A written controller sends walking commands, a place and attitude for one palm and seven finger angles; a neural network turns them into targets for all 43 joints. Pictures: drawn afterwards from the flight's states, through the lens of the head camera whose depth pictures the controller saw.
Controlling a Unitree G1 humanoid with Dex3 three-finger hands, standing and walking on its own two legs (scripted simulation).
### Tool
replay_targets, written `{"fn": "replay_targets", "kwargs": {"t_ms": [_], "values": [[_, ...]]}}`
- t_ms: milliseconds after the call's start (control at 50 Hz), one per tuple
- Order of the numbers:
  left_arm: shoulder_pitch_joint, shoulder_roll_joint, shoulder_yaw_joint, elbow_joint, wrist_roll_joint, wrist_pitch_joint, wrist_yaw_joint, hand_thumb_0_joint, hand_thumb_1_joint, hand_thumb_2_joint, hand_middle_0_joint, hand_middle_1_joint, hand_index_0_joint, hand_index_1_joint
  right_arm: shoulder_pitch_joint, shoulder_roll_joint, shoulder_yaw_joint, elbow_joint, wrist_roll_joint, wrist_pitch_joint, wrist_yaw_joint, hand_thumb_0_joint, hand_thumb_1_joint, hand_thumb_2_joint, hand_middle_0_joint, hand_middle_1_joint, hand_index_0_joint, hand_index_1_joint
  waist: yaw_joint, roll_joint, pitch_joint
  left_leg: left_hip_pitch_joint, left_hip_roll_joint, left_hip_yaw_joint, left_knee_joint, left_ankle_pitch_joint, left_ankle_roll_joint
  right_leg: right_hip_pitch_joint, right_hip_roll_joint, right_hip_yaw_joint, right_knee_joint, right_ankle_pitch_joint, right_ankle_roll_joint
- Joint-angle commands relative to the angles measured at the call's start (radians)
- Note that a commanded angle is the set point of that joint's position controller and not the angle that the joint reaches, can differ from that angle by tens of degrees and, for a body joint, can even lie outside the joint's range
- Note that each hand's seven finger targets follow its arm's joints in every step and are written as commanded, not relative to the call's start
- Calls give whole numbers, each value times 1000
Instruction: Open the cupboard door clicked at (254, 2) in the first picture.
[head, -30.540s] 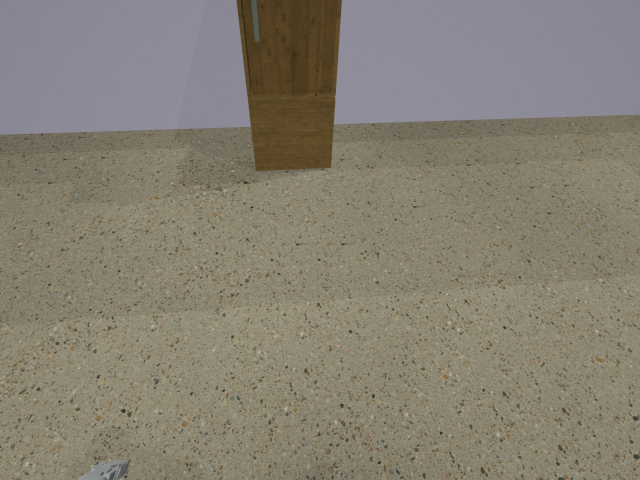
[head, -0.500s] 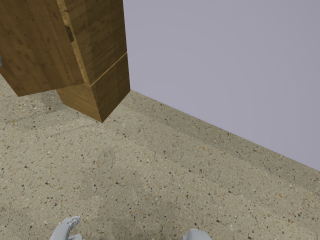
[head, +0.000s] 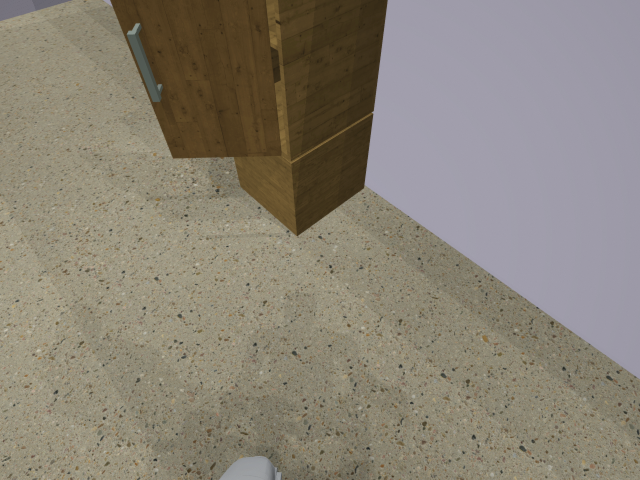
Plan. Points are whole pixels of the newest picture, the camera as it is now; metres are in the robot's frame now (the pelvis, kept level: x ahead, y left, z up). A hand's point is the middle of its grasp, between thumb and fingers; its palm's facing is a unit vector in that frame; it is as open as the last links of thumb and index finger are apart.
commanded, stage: take the last steps up to it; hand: left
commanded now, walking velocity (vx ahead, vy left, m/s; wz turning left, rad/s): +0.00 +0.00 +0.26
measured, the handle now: (147, 64) +0.97 +0.49 -0.03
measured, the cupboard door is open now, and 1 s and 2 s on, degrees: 49 49 49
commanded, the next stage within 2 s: come to a stop and stand still in 1.64 s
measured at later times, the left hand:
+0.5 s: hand out of the picture +0.08 +0.26 -0.16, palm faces +0.14 -0.97 -0.21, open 7.4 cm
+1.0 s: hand out of the picture +0.08 +0.21 -0.15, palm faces +0.31 -0.92 -0.23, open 7.2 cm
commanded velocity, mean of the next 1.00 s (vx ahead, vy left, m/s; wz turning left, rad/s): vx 0.28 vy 0.13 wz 0.15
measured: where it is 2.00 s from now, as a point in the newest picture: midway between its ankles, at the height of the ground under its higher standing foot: (259, 385)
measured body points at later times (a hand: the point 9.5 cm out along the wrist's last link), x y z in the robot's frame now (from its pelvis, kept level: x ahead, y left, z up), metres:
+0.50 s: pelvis +0.03 +0.05 +0.01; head +0.05 +0.06 +0.45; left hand +0.07 +0.31 -0.14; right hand +0.07 -0.19 -0.14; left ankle +0.00 +0.12 -0.74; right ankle +0.06 -0.08 -0.68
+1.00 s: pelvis +0.17 +0.05 +0.01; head +0.20 +0.03 +0.46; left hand +0.07 +0.26 -0.13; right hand +0.26 -0.17 -0.16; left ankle +0.21 +0.23 -0.66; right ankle +0.11 -0.05 -0.74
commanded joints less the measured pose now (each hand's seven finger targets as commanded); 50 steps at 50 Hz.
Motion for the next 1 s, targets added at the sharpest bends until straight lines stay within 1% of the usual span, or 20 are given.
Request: {"fn": "replay_targets", "kwargs": {"t_ms": [0, 40, 60, 80, 100, 120, 140, 180, 260, 400, 520, 580, 600, 620, 640, 660, 700, 780, 860, 980], "values": [[64, 221, 61, -24, 6, -20, 8, 0, 900, 900, -200, -300, -200, -300, -51, -21, 7, -90, 6, -46, -6, 0, -900, -900, 200, 300, 200, 300, 27, -205, -109, 39, -34, 64, -204, 13, 27, 92, -231, 177, -60, 671, -107], [35, 219, 62, -16, -2, -16, 4, 0, 900, 900, -200, -300, -200, -300, 15, -39, 6, -70, 3, -57, -9, 0, -900, -900, 200, 300, 200, 300, -19, -173, -128, 216, -38, 69, -406, 182, 40, 1, -201, 133, 22, 555, -53], [21, 198, 59, -23, -14, -11, 1, 0, 900, 900, -200, -300, -200, -300, 80, -86, -4, -53, 0, -69, -11, 0, -900, -900, 200, 300, 200, 300, -58, -46, -178, 366, 22, 19, -521, 340, 61, -80, -164, 82, 149, 434, -8], [25, 126, 42, -46, -23, -4, -5, 0, 900, 900, -200, -300, -200, -300, 134, -194, -28, -45, -11, -79, -17, 0, -900, -900, 200, 300, 200, 300, -78, 271, -211, 481, 286, -321, -550, 668, 171, -306, -20, 33, 345, -111, 67], [-27, 109, 28, -66, -19, 10, 3, 0, 900, 900, -200, -300, -200, -300, 162, -234, -31, -37, -10, -65, -30, 0, -900, -900, 200, 300, 200, 300, -92, 296, -205, 402, 374, -386, -552, 830, 279, -324, 6, 140, 455, -352, 67], [-30, 127, 38, -72, -11, 16, 1, 0, 900, 900, -200, -300, -200, -300, 142, -219, -22, -47, -19, -61, -32, 0, -900, -900, 200, 300, 200, 300, -77, 216, -174, 347, 376, -325, -570, 611, 313, -331, -4, 164, 543, -329, 48], [-52, 128, 40, -51, -2, 21, -4, 0, 900, 900, -200, -300, -200, -300, 109, -184, -10, -57, -19, -69, -40, 0, -900, -900, 200, 300, 200, 300, -63, 276, -139, 313, 305, -325, -624, 456, 284, -384, -1, 179, 597, -267, 50], [-55, 140, 49, -21, 2, 21, -22, 0, 900, 900, -200, -300, -200, -300, 72, -143, 2, -70, -13, -78, -47, 0, -900, -900, 200, 300, 200, 300, -39, 234, -69, 265, 232, -284, -663, 306, 244, -428, 4, 206, 660, -126, 49], [-7, 128, 50, 14, 1, 6, -38, 0, 900, 900, -200, -300, -200, -300, 114, -110, 12, -61, -5, -109, -44, 0, -900, -900, 200, 300, 200, 300, -11, 147, -98, 315, 181, -234, -687, 301, 239, -437, 9, 179, 666, -14, 59], [-127, 96, 40, -31, 2, -10, -41, 0, 900, 900, -200, -300, -200, -300, 241, -82, 10, -11, -9, -127, -44, 0, -900, -900, 200, 300, 200, 300, -42, 113, -66, 373, 193, -281, -715, 289, 299, -477, 10, 165, 474, -13, 60], [-187, 72, 27, -57, -3, -21, -44, 0, 900, 900, -200, -300, -200, -300, 270, -79, 15, 20, -15, -127, -42, 0, -900, -900, 200, 300, 200, 300, -38, 139, -46, 282, 182, -290, -693, 250, 302, -294, 49, 139, 210, -37, 37], [-43, 84, 41, -3, -4, -30, -40, 0, 900, 900, -200, -300, -200, -300, 229, -72, 17, 30, -9, -124, -42, 0, -900, -900, 200, 300, 200, 300, 42, 69, -58, 84, 115, -222, -570, 193, 243, 42, 79, 122, 16, 64, 27], [51, 126, 53, 25, -1, -38, -34, 0, 900, 900, -200, -300, -200, -300, 223, -49, 21, 29, -1, -129, -39, 0, -900, -900, 200, 300, 200, 300, 85, -7, -77, -48, 46, -160, -445, 113, 196, 228, 17, 199, -66, 42, 12], [164, 211, 72, 56, 6, -48, -25, 0, 900, 900, -200, -300, -200, -300, 240, -9, 25, 20, 7, -135, -32, 0, -900, -900, 200, 300, 200, 300, 122, -221, -143, -215, -58, -33, -181, -14, 134, 405, -228, 485, -186, -132, -67], [215, 262, 81, 63, -2, -43, -17, 0, 900, 900, -200, -300, -200, -300, 223, -38, 13, -8, -4, -127, -28, 0, -900, -900, 200, 300, 200, 300, 125, -295, -139, -297, -79, -20, 67, -149, 106, 371, -424, 750, -323, -212, -149], [159, 225, 74, 49, -11, -43, -11, 0, 900, 900, -200, -300, -200, -300, 195, -72, 0, -1, -16, -119, -23, 0, -900, -900, 200, 300, 200, 300, 97, -157, -45, -307, -14, -75, 186, -61, 100, 218, -415, 726, -361, -302, -177], [45, 121, 40, 39, -12, -58, -10, 0, 900, 900, -200, -300, -200, -300, 179, -18, -1, 35, -17, -101, -13, 0, -900, -900, 200, 300, 200, 300, 25, -120, 74, -262, 33, -93, 255, 150, 83, -17, -301, 539, -390, -213, -101], [87, 59, 22, 74, -18, -84, -14, 0, 900, 900, -200, -300, -200, -300, 268, 47, 10, 88, -16, -82, -4, 0, -900, -900, 200, 300, 200, 300, -11, -115, -9, -211, 42, -35, 228, 304, 39, 22, -169, 212, -342, 248, -28], [187, 62, 22, 127, -14, -100, -7, 0, 900, 900, -200, -300, -200, -300, 178, 54, 10, 61, -11, -77, -1, 0, -900, -900, 200, 300, 200, 300, 13, -86, -39, -279, 56, -9, 169, 315, 20, 142, -184, 162, -279, 627, -39], [237, 79, 15, 172, -6, -101, -3, 0, 900, 900, -200, -300, -200, -300, 10, 47, 21, -3, -10, -81, 17, 0, -900, -900, 200, 300, 200, 300, 32, -139, 38, -305, 67, 36, 0, 344, 28, 149, -209, 140, -301, 553, -88]]}}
